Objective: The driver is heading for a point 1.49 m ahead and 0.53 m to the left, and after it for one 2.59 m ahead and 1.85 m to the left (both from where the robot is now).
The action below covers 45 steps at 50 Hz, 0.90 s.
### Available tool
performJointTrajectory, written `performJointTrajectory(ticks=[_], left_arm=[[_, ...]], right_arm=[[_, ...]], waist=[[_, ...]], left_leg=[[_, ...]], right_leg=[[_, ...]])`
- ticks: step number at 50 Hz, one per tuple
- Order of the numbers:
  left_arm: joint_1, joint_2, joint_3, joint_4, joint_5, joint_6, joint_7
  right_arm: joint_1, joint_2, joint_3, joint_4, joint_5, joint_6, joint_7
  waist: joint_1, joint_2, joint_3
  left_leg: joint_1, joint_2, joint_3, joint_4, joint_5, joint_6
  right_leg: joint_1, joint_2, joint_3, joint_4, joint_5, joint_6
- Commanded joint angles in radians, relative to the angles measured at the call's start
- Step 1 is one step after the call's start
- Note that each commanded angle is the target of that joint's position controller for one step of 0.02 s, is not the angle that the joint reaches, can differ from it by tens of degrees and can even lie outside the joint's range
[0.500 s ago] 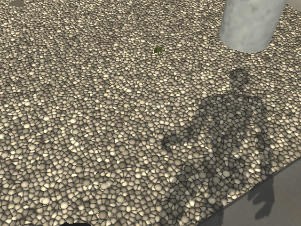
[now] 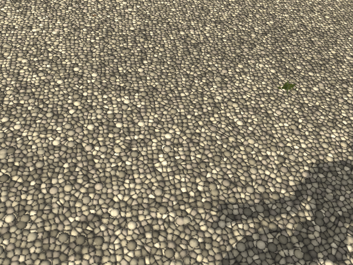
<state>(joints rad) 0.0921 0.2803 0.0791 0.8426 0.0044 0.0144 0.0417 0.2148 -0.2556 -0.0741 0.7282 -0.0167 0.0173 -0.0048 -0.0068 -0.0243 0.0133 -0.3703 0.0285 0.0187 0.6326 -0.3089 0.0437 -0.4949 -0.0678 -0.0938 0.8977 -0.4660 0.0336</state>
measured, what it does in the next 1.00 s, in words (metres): steps on the spot, turning left: right foot, then left foot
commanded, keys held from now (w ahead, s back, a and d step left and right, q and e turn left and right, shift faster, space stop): q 0.82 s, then no key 0.18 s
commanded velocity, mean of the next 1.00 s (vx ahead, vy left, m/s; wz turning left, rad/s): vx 0.00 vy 0.00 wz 0.56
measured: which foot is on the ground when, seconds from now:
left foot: down 0.00-0.40, up 0.42-0.78, down 0.80-1.00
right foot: up 0.00-0.38, down 0.40-0.80, up 0.82-1.00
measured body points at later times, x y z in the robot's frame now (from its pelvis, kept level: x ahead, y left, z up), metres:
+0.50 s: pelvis +0.01 -0.02 +0.01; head +0.04 -0.03 +0.46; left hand +0.09 +0.28 -0.07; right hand +0.26 -0.24 -0.08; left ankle -0.02 +0.09 -0.66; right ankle +0.04 -0.13 -0.73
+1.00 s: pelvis -0.02 +0.03 +0.01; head -0.01 +0.08 +0.46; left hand -0.04 +0.35 -0.11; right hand +0.27 -0.10 -0.06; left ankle -0.04 +0.12 -0.73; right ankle +0.05 -0.12 -0.64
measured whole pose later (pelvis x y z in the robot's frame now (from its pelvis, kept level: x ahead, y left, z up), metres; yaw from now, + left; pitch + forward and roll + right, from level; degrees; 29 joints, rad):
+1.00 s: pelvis -0.02 +0.03 +0.01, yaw +33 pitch +2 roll -2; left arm 0.14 0.31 0.09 0.71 0.00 0.02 0.04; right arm 0.18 -0.25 -0.04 0.57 -0.01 -0.01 0.00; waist 0.00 -0.04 0.04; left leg -0.32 -0.02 -0.02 0.50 -0.21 0.05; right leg -0.56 -0.04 0.00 1.17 -0.41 0.06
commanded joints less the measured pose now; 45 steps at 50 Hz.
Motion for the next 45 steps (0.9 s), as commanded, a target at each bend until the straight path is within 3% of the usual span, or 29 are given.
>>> performJointTrajectory(ticks=[1, 2, 5, 9, 14, 16, 18, 19, 20, 21, 22, 23, 24, 25, 28, 31, 33, 37, 39, 40, 41, 42, 43, 44, 45], left_arm=[[-0.079, 0.074, 0.025, -0.087, 0.002, -0.015, 0.009], [-0.066, 0.083, 0.030, -0.087, 0.010, -0.014, 0.014], [-0.038, 0.066, 0.029, -0.096, 0.003, -0.020, 0.017], [-0.077, 0.032, 0.009, -0.131, -0.005, -0.026, 0.018], [-0.065, 0.045, 0.007, -0.154, -0.020, -0.038, 0.001], [-0.046, 0.049, 0.008, -0.162, -0.025, -0.046, -0.009], [0.011, 0.050, 0.011, -0.155, -0.025, -0.057, -0.022], [0.050, 0.074, 0.020, -0.148, -0.018, -0.060, -0.025], [0.084, 0.144, 0.038, -0.150, 0.008, -0.055, -0.021], [0.049, 0.196, 0.046, -0.156, 0.028, -0.045, -0.018], [0.030, 0.138, 0.038, -0.185, 0.038, -0.051, -0.015], [-0.020, 0.082, 0.023, -0.210, 0.032, -0.050, -0.007], [-0.061, 0.059, 0.015, -0.224, 0.013, -0.045, 0.002], [-0.065, 0.053, 0.009, -0.228, -0.003, -0.044, 0.008], [-0.017, 0.073, 0.008, -0.229, 0.008, -0.034, 0.021], [0.024, 0.104, 0.020, -0.227, 0.005, -0.020, 0.020], [0.027, 0.139, 0.032, -0.227, 0.001, -0.014, 0.011], [0.035, 0.172, 0.043, -0.216, -0.018, -0.013, -0.004], [0.030, 0.161, 0.041, -0.202, -0.039, -0.015, -0.005], [0.085, 0.125, 0.033, -0.175, -0.034, -0.018, -0.009], [0.087, 0.068, 0.017, -0.194, 0.003, -0.020, -0.014], [0.014, 0.050, 0.002, -0.254, 0.018, -0.026, -0.008], [-0.040, 0.099, 0.017, -0.248, 0.003, -0.025, -0.006], [-0.050, 0.097, 0.017, -0.245, -0.012, -0.022, -0.008], [-0.026, 0.088, 0.018, -0.222, -0.008, -0.017, -0.005]], right_arm=[[-0.031, -0.196, -0.054, -0.098, 0.011, -0.036, -0.014], [-0.071, -0.178, -0.045, -0.110, 0.019, -0.035, -0.021], [-0.046, -0.139, -0.030, -0.123, 0.015, -0.034, -0.036], [-0.004, -0.159, -0.039, -0.135, 0.021, -0.025, -0.046], [-0.017, -0.175, -0.046, -0.164, 0.027, -0.008, -0.039], [-0.033, -0.173, -0.046, -0.174, 0.035, 0.000, -0.036], [-0.072, -0.168, -0.044, -0.189, 0.051, 0.010, -0.038], [-0.077, -0.155, -0.041, -0.198, 0.053, 0.013, -0.041], [-0.059, -0.102, -0.027, -0.214, 0.039, 0.013, -0.041], [-0.023, -0.099, -0.028, -0.234, 0.041, 0.003, -0.034], [-0.022, -0.189, -0.055, -0.213, 0.022, -0.008, -0.025], [-0.017, -0.219, -0.070, -0.186, 0.036, -0.007, -0.017], [0.005, -0.195, -0.067, -0.160, 0.039, 0.005, -0.018], [0.001, -0.172, -0.061, -0.159, 0.036, 0.015, -0.018], [-0.064, -0.115, -0.039, -0.196, 0.044, 0.019, -0.011], [-0.134, -0.085, -0.017, -0.235, 0.039, 0.017, 0.000], [-0.131, -0.074, -0.006, -0.242, 0.035, 0.016, 0.013], [-0.080, -0.112, -0.021, -0.231, 0.041, 0.019, 0.030], [-0.013, -0.115, -0.032, -0.208, 0.039, 0.018, 0.036], [0.031, -0.148, -0.048, -0.194, 0.035, 0.014, 0.028], [0.070, -0.257, -0.078, -0.209, 0.030, 0.006, 0.012], [0.043, -0.302, -0.073, -0.244, 0.000, -0.011, 0.008], [0.065, -0.225, -0.053, -0.241, -0.005, -0.032, 0.014], [0.024, -0.192, -0.038, -0.232, -0.005, -0.043, 0.011], [-0.026, -0.171, -0.032, -0.234, 0.007, -0.044, 0.005]], waist=[[-0.003, 0.154, -0.083], [0.015, 0.164, -0.088], [0.024, 0.153, -0.142], [-0.005, 0.165, -0.135], [-0.020, 0.189, -0.122], [-0.011, 0.194, -0.126], [0.033, 0.180, -0.134], [0.046, 0.154, -0.150], [0.031, -0.004, -0.176], [-0.023, -0.297, -0.114], [0.005, -0.236, -0.124], [-0.009, -0.131, -0.112], [-0.028, -0.089, -0.084], [-0.017, -0.090, -0.061], [0.023, -0.105, -0.040], [0.063, -0.132, -0.064], [0.066, -0.147, -0.078], [0.041, -0.164, -0.086], [-0.006, -0.141, -0.091], [-0.016, -0.063, -0.106], [-0.008, 0.201, -0.123], [-0.018, 0.366, -0.152], [-0.078, 0.227, -0.201], [-0.051, 0.191, -0.162], [-0.025, 0.130, -0.142]], left_leg=[[0.197, 0.233, -0.377, -0.314, 0.206, 0.180], [0.157, 0.215, -0.344, -0.310, 0.251, 0.167], [0.174, 0.171, -0.307, -0.282, 0.359, 0.172], [0.229, 0.165, -0.355, -0.270, 0.336, 0.183], [0.195, 0.158, -0.446, -0.254, 0.380, 0.200], [0.216, 0.148, -0.488, -0.231, 0.452, 0.192], [0.201, 0.105, -0.488, -0.184, 0.471, 0.151], [0.135, 0.071, -0.465, -0.146, 0.382, 0.112], [-0.018, -0.009, -0.368, 0.029, 0.143, 0.059], [-0.261, -0.174, -0.157, 0.195, -0.299, -0.007], [-0.284, -0.098, -0.144, 0.451, -0.354, -0.063], [-0.268, -0.072, -0.148, 0.554, -0.277, -0.082], [-0.268, -0.062, -0.136, 0.603, -0.217, -0.100], [-0.295, -0.058, -0.129, 0.650, -0.166, -0.114], [-0.319, -0.036, -0.064, 0.590, -0.072, -0.139], [-0.283, 0.006, -0.030, 0.392, -0.065, -0.144], [-0.191, 0.021, 0.003, 0.279, -0.091, -0.129], [-0.059, 0.004, 0.050, 0.088, -0.043, -0.080], [0.083, -0.030, 0.076, -0.116, 0.093, -0.025], [0.212, -0.035, 0.033, -0.207, 0.206, 0.011], [0.385, 0.182, -0.276, -0.251, 0.533, 0.092], [0.388, 0.396, -0.549, -0.254, 0.688, 0.303], [0.358, 0.367, -0.506, -0.273, 0.599, 0.318], [0.320, 0.312, -0.414, -0.268, 0.503, 0.259], [0.296, 0.253, -0.355, -0.264, 0.408, 0.200]], right_leg=[[-0.261, 0.027, 0.136, 0.247, 0.022, 0.004], [-0.222, 0.031, 0.137, 0.248, 0.064, 0.013], [-0.162, 0.062, 0.135, 0.230, 0.137, 0.026], [-0.131, 0.075, 0.152, 0.015, 0.137, 0.034], [0.017, 0.104, 0.153, -0.168, 0.085, 0.027], [0.067, 0.114, 0.156, -0.264, 0.091, 0.016], [0.187, 0.117, 0.141, -0.474, 0.234, -0.004], [0.303, 0.066, 0.160, -0.548, 0.355, -0.027], [0.443, -0.128, 0.311, -0.550, 0.514, -0.101], [0.467, -0.320, 0.528, -0.576, 0.766, -0.273], [0.427, -0.389, 0.562, -0.587, 0.763, -0.359], [0.392, -0.317, 0.457, -0.577, 0.685, -0.319], [0.368, -0.244, 0.362, -0.569, 0.604, -0.266], [0.363, -0.215, 0.313, -0.573, 0.573, -0.249], [0.384, -0.171, 0.204, -0.592, 0.547, -0.257], [0.451, -0.194, 0.169, -0.578, 0.559, -0.274], [0.420, -0.214, 0.141, -0.573, 0.577, -0.276], [0.394, -0.248, 0.125, -0.532, 0.588, -0.250], [0.347, -0.225, 0.074, -0.439, 0.532, -0.188], [0.269, -0.183, 0.017, -0.333, 0.430, -0.127], [0.033, -0.080, -0.074, -0.042, 0.085, -0.032], [-0.202, 0.052, 0.006, 0.189, -0.231, 0.021], [-0.193, 0.025, 0.120, 0.312, -0.203, 0.020], [-0.200, 0.007, 0.131, 0.341, -0.134, 0.008], [-0.197, -0.008, 0.142, 0.320, -0.063, 0.007]])
Next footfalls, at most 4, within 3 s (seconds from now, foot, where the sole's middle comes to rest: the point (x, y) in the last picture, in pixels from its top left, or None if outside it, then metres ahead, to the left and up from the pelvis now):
0.40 right None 0.08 -0.12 -0.77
0.80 left None -0.01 0.14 -0.77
1.24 right None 0.09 -0.08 -0.77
2.56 right None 0.43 0.14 -0.77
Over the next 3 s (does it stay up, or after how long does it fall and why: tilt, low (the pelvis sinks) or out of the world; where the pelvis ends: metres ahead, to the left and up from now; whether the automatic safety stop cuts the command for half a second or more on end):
stays up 0.42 0.24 0.01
